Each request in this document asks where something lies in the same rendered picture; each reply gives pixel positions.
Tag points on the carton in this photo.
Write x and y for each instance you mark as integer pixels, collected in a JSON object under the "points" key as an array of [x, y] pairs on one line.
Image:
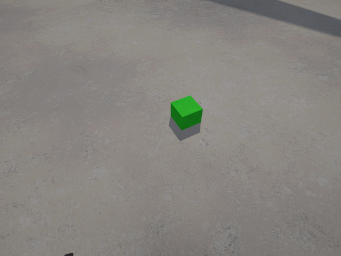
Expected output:
{"points": [[186, 112]]}

